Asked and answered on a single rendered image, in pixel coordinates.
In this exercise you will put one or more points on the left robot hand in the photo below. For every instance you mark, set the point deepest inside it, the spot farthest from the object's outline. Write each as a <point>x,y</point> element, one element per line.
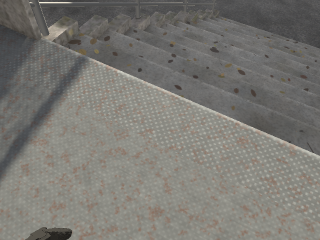
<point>50,234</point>

